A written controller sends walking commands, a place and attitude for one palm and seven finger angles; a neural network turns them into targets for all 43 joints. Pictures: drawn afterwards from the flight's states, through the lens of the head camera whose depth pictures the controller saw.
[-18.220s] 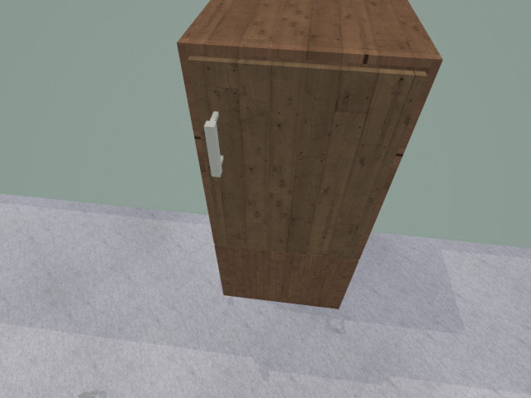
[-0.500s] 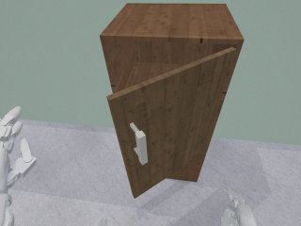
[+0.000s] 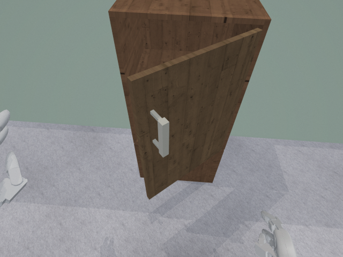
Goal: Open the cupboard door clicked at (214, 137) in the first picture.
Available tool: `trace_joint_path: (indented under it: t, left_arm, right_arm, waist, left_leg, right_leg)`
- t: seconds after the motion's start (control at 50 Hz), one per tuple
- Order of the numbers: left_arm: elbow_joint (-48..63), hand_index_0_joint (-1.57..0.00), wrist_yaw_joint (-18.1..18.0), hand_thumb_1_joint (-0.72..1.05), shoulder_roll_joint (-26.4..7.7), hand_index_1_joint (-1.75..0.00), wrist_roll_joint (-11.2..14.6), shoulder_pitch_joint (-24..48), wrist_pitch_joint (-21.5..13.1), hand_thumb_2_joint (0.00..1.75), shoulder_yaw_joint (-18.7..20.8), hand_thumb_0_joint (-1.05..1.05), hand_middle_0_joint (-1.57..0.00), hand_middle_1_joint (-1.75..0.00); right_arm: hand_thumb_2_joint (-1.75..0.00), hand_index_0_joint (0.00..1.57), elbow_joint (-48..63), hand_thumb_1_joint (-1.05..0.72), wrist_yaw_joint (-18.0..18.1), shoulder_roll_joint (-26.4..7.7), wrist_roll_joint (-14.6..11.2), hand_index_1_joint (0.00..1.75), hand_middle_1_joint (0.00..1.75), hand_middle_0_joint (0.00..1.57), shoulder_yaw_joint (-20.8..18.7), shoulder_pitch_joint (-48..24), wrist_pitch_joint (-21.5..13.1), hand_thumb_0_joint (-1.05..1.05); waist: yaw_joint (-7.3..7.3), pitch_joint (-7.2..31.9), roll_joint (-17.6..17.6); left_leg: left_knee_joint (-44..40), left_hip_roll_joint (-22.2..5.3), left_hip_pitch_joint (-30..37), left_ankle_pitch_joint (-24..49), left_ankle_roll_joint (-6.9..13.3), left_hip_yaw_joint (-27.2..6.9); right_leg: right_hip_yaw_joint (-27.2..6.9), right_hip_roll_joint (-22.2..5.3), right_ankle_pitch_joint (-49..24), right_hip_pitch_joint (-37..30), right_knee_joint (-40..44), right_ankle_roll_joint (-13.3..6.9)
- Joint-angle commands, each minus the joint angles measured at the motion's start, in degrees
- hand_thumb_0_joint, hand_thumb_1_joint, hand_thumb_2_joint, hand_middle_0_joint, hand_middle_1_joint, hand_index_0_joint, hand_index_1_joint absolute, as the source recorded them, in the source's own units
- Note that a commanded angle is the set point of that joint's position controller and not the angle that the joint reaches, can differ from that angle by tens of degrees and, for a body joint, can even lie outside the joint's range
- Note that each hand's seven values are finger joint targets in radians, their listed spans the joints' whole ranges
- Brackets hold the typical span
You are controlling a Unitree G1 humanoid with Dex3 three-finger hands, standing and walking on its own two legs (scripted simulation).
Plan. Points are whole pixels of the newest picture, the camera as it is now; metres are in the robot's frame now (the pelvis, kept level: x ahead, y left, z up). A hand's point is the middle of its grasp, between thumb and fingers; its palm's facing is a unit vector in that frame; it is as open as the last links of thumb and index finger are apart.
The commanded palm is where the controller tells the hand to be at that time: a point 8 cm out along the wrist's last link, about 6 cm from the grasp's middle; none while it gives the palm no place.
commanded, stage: step back with the hand held close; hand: left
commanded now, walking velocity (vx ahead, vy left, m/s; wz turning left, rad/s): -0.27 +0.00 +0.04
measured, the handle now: (159, 134) +0.40 +0.07 +0.06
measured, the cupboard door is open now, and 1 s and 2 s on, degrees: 41 41 41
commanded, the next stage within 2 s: stop stepping back and stand still in 0.64 s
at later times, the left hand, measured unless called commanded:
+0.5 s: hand out of the picture +0.11 +0.27 +0.18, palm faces +0.51 -0.71 -0.49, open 7.4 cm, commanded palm +0.03 +0.30 +0.18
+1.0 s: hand out of the picture +0.02 +0.23 +0.16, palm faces +0.29 -0.78 -0.55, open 7.4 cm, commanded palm -0.04 +0.27 +0.18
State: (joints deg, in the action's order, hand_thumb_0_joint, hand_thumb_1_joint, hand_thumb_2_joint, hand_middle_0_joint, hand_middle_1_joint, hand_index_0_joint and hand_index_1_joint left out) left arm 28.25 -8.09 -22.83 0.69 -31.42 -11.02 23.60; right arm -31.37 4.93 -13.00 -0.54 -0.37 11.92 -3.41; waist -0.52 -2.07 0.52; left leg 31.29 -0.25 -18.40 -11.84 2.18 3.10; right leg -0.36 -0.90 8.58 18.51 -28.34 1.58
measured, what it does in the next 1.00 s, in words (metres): walks backwards: right foot, then left foot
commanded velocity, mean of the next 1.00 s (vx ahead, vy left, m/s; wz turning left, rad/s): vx -0.20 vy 0.00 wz -0.02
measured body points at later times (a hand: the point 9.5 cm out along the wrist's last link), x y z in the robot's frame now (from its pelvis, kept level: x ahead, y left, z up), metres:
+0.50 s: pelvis -0.08 -0.01 -0.02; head -0.07 +0.01 +0.43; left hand +0.07 +0.30 +0.21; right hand +0.10 -0.23 -0.09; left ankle +0.06 +0.10 -0.73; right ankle -0.06 -0.13 -0.70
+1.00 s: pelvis -0.18 -0.02 +0.01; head -0.16 +0.00 +0.46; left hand +0.00 +0.27 +0.19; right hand -0.02 -0.27 -0.05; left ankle -0.15 +0.07 -0.73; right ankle -0.20 -0.12 -0.72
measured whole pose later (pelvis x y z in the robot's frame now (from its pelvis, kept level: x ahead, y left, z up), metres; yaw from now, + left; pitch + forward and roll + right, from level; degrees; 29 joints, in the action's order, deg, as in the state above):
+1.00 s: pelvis -0.18 -0.02 +0.01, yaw -1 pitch +1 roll +1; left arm 32.6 -7.4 -28.3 2.1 -36.9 -10.4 26.1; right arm -32.5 3.3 -10.9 0.5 0.4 11.4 -8.8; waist 1.6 -1.6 -4.1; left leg 24.1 1.0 -15.0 -10.1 1.9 4.5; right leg -0.2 1.9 20.0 15.5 -32.6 1.3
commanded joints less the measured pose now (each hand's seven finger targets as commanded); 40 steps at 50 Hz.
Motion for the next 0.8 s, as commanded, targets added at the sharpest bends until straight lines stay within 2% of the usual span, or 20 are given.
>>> trace_joint_path:
  t: [0.0, 0.14, 0.22, 0.26, 0.32, 0.36, 0.38, 0.42, 0.46, 0.52, 0.54, 0.56, 0.58, 0.6, 0.64, 0.68, 0.72, 0.74, 0.76, 0.78]
  left_arm:
    - [12.0, -0.2, -1.8, 0.9, -9.6, -0.3, -0.7, 4.0, -4.8, 0.9, 7.7, 0.0, -0.2, -0.3]
    - [13.3, -0.2, -1.8, 0.9, -10.3, -0.3, -1.1, 4.2, -6.4, 0.9, 9.8, 0.0, -0.2, -0.3]
    - [13.7, -0.2, -1.8, 0.9, -10.0, -0.3, -0.3, 5.9, -6.6, 0.9, 8.7, 0.0, -0.2, -0.3]
    - [14.0, -0.2, -2.2, 0.9, -11.1, -0.3, 0.2, 6.4, -6.8, 0.9, 9.0, 0.0, -0.2, -0.3]
    - [14.2, -0.2, -2.4, 0.9, -10.9, -0.3, 0.5, 5.4, -7.0, 0.9, 9.1, 0.0, -0.2, -0.3]
    - [14.2, -0.2, -2.4, 0.9, -11.6, -0.3, -0.3, 4.9, -7.4, 0.9, 11.7, 0.0, -0.2, -0.3]
    - [14.9, -0.2, -2.1, 0.9, -11.3, -0.3, -0.2, 4.6, -7.4, 0.9, 12.0, 0.0, -0.2, -0.3]
    - [14.8, -0.2, -1.9, 0.9, -12.0, -0.3, 0.5, 3.6, -7.4, 0.9, 12.8, 0.0, -0.2, -0.3]
    - [10.3, -0.2, -1.8, 0.9, -9.8, -0.3, 1.6, -1.5, -7.0, 0.9, 11.2, 0.0, -0.2, -0.3]
    - [13.8, -0.2, -1.5, 0.9, -8.8, -0.3, 2.5, 3.1, -7.1, 0.9, 7.6, 0.0, -0.2, -0.3]
    - [14.3, -0.2, -1.1, 0.9, -8.8, -0.3, 2.5, 5.2, -7.3, 0.9, 6.6, 0.0, -0.2, -0.3]
    - [15.5, -0.2, -1.0, 0.9, -10.8, -0.3, 1.8, 7.6, -7.8, 0.9, 6.8, 0.0, -0.2, -0.3]
    - [15.0, -0.2, -1.2, 0.9, -13.3, -0.3, 1.5, 10.2, -8.3, 0.9, 7.5, 0.0, -0.2, -0.3]
    - [15.6, -0.2, -1.6, 0.9, -13.1, -0.3, 0.5, 13.8, -7.8, 0.9, 5.5, 0.0, -0.2, -0.3]
    - [13.1, -0.2, -1.6, 0.9, -14.7, -0.3, -0.3, 9.3, -5.8, 0.9, 8.3, 0.0, -0.2, -0.3]
    - [12.0, -0.2, -1.5, 0.9, -13.6, -0.3, -0.2, 7.3, -4.9, 0.9, 8.5, 0.0, -0.2, -0.3]
    - [12.3, -0.2, -1.4, 0.9, -13.0, -0.3, 0.0, 6.4, -4.5, 0.9, 8.4, 0.0, -0.2, -0.3]
    - [12.6, -0.2, -1.3, 0.9, -12.8, -0.3, 0.4, 4.4, -4.3, 0.9, 8.8, 0.0, -0.2, -0.3]
    - [12.9, -0.2, -1.4, 0.9, -13.3, -0.3, 1.0, 2.0, -4.0, 0.9, 9.3, 0.0, -0.2, -0.3]
    - [12.7, -0.2, -1.3, 0.9, -11.9, -0.3, 1.4, -1.1, -3.6, 0.9, 9.0, 0.0, -0.2, -0.3]
  right_arm:
    - [-0.9, 0.2, 9.2, -0.9, 0.5, -8.0, 0.0, 0.3, 0.3, 0.2, -2.8, -5.0, -4.5, 0.0]
    - [-0.9, 0.2, 8.3, -0.9, 0.3, -7.4, 0.3, 0.3, 0.3, 0.2, -3.1, -3.8, -6.6, 0.0]
    - [-0.9, 0.2, 6.7, -0.9, -0.1, -6.9, 0.5, 0.3, 0.3, 0.2, -3.2, -3.1, -6.9, 0.0]
    - [-0.9, 0.2, 5.5, -0.9, -0.2, -6.9, 0.7, 0.3, 0.3, 0.2, -3.1, -3.2, -6.7, 0.0]
    - [-0.9, 0.2, 6.0, -0.9, -0.1, -7.1, 0.3, 0.3, 0.3, 0.2, -3.1, -3.5, -6.2, 0.0]
    - [-0.9, 0.2, 6.7, -0.9, 0.3, -8.3, 0.4, 0.3, 0.3, 0.2, -3.5, -5.3, -6.5, 0.0]
    - [-0.9, 0.2, 6.8, -0.9, 0.3, -7.3, 0.7, 0.3, 0.3, 0.2, -3.7, -5.1, -6.9, 0.0]
    - [-0.9, 0.2, 5.9, -0.9, -0.3, -6.5, 0.8, 0.3, 0.3, 0.2, -4.6, -4.6, -8.3, 0.0]
    - [-0.9, 0.2, 5.3, -0.9, -1.0, -6.7, 0.4, 0.3, 0.3, 0.2, -4.8, -5.5, -9.1, 0.0]
    - [-0.9, 0.2, 3.3, -0.9, -1.6, -5.8, 1.3, 0.3, 0.3, 0.2, -3.4, -5.9, -9.7, 0.0]
    - [-0.9, 0.2, 3.0, -0.9, -1.8, -5.9, 1.4, 0.3, 0.3, 0.2, -3.4, -6.3, -9.6, 0.0]
    - [-0.9, 0.2, 2.3, -0.9, -1.9, -5.1, 1.5, 0.3, 0.3, 0.2, -3.4, -5.6, -9.1, 0.0]
    - [-0.9, 0.2, 2.0, -0.9, -1.8, -3.5, 1.3, 0.3, 0.3, 0.2, -3.2, -5.6, -8.5, 0.0]
    - [-0.9, 0.2, 2.3, -0.9, -1.8, -4.7, 0.5, 0.3, 0.3, 0.2, -3.4, -7.3, -8.5, 0.0]
    - [-0.9, 0.2, 3.1, -0.9, -1.3, -3.0, 1.2, 0.3, 0.3, 0.2, -2.1, -7.6, -7.5, 0.0]
    - [-0.9, 0.2, 3.7, -0.9, -0.3, -2.2, 1.1, 0.3, 0.3, 0.2, -0.5, -9.2, -6.0, 0.0]
    - [-0.9, 0.2, 3.8, -0.9, 0.4, -3.1, 1.2, 0.3, 0.3, 0.2, -0.1, -8.9, -5.1, 0.0]
    - [-0.9, 0.2, 4.2, -0.9, 0.4, -3.7, 0.9, 0.3, 0.3, 0.2, -0.4, -7.2, -4.7, 0.0]
    - [-0.9, 0.2, 4.5, -0.9, 0.6, -4.6, 0.4, 0.3, 0.3, 0.2, -1.2, -6.4, -4.6, 0.0]
    - [-0.9, 0.2, 5.2, -0.9, 0.3, -5.5, -0.1, 0.3, 0.3, 0.2, -1.7, -4.9, -4.4, 0.0]
  waist:
    - [0.32, 3.2, 4.8]
    - [0.43, 4.7, 3.4]
    - [1.14, 4.1, -3.1]
    - [1.36, 4.8, -3.6]
    - [1.57, 5.1, 1.0]
    - [0.39, 5.5, 12.5]
    - [-0.03, 7.9, 14.1]
    - [0.09, 9.7, 8.2]
    - [-0.05, 8.2, 11.2]
    - [0.15, 5.5, 10.7]
    - [-0.12, 4.5, 8.8]
    - [0.4, 5.1, 2.0]
    - [0.61, 6.8, -10.1]
    - [-0.74, 6.4, -13.4]
    - [-0.45, 8.1, -12.5]
    - [-0.53, 8.2, -6.7]
    - [0.1, 9.0, -4.3]
    - [0.62, 11.2, -3.3]
    - [0.87, 12.1, -2.4]
    - [0.44, 15.0, 1.6]
  left_leg:
    - [-13.8, -7.0, -19.5, -25.8, 3.1, -9.2]
    - [-10.2, -6.2, -22.5, -28.7, 3.5, -9.6]
    - [-0.7, -1.8, -12.8, -22.5, 0.8, -6.0]
    - [2.3, -0.6, -5.7, -18.3, -0.3, -5.5]
    - [-4.9, -3.6, -9.9, -22.6, 0.9, -9.1]
    - [-18.6, -12.4, -25.6, -33.6, 4.9, -18.1]
    - [-22.3, -17.1, -27.8, -31.8, 6.8, -21.7]
    - [-19.1, -18.7, -17.3, -19.6, 7.7, -19.8]
    - [-19.7, -18.4, -13.1, -20.7, 6.5, -14.8]
    - [-17.7, -15.8, -6.4, -14.3, 3.5, -11.8]
    - [-13.8, -13.2, -4.3, -12.6, 1.3, -9.2]
    - [-5.2, -8.9, -0.4, -9.4, -1.1, -6.4]
    - [9.7, -3.0, 3.2, -7.7, -4.4, -1.0]
    - [23.4, 1.5, -1.5, -11.6, -4.8, -2.3]
    - [26.9, 0.9, -10.4, -13.4, -4.6, -3.4]
    - [18.1, 1.0, -10.0, -14.7, -4.3, -1.0]
    - [5.6, 1.9, -6.9, -8.9, -4.2, 0.1]
    - [-1.5, 1.8, -3.0, -2.5, -3.9, 0.0]
    - [-8.6, 0.1, 1.7, 6.6, -3.2, -0.3]
    - [-12.0, -5.0, 8.5, 26.9, -1.4, -3.9]
  right_leg:
    - [-3.9, 0.3, 8.2, -13.4, -2.8, -0.6]
    - [-7.2, 1.0, 6.6, -13.1, -6.0, -1.2]
    - [-12.9, -3.5, 12.1, -0.1, 3.8, -3.4]
    - [-13.2, -5.1, 13.5, 6.7, 6.6, -4.4]
    - [-8.6, -1.8, 14.8, 4.0, 0.9, -2.2]
    - [-2.7, 4.3, 9.1, -10.6, -17.3, 0.0]
    - [-0.5, 6.4, 9.0, -14.9, -27.7, 0.6]
    - [-2.5, 6.2, 17.4, -7.4, -32.9, -0.1]
    - [-0.8, 5.5, 19.4, -5.3, -29.2, -0.9]
    - [0.4, 3.8, 21.5, -4.1, -8.2, -2.4]
    - [-0.8, 2.9, 18.4, -3.0, 2.0, -3.1]
    - [-10.5, -2.6, 13.5, 0.9, 11.4, -5.6]
    - [-24.7, -13.8, 6.4, 7.5, 17.9, -8.9]
    - [-26.0, -17.7, -8.1, 7.8, 16.8, -9.8]
    - [-14.8, -13.8, -41.2, -5.5, 5.9, -8.0]
    - [-12.7, -12.8, -52.7, -12.0, 2.7, -8.5]
    - [-10.8, -10.0, -55.3, -15.3, 0.8, -7.1]
    - [-9.1, -8.2, -50.9, -17.1, -0.7, -6.0]
    - [-7.6, -6.1, -44.8, -16.8, -2.6, -4.2]
    - [-5.1, -2.2, -31.2, -14.5, -4.0, -1.6]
